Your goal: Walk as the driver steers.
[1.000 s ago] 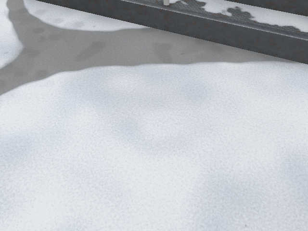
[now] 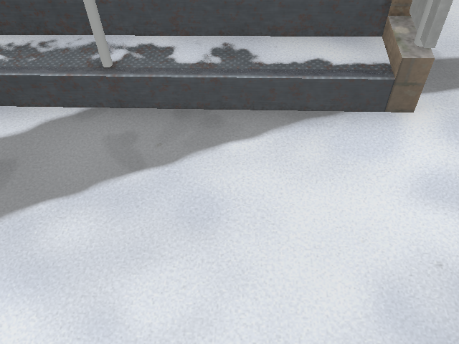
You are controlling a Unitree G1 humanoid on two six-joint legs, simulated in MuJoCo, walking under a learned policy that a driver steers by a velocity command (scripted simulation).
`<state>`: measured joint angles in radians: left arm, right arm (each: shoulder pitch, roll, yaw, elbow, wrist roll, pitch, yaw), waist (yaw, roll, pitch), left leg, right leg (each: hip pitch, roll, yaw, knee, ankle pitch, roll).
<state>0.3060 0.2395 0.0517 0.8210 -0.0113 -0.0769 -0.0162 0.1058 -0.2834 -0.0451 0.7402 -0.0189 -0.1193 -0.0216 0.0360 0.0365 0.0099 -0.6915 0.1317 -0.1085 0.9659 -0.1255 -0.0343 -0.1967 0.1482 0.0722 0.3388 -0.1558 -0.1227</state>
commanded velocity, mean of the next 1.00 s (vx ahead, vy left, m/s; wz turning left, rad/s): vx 0.50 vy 0.00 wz -0.23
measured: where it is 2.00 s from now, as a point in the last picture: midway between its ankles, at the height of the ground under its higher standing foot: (279, 198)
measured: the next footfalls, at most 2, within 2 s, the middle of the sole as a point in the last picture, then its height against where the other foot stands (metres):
left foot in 0.22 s outside the picture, level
right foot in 0.72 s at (311, 340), level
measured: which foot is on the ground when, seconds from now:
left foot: up 0.00-0.20, down 0.22-0.74, up 0.76-1.00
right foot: down 0.00-0.24, up 0.26-0.70, down 0.72-1.00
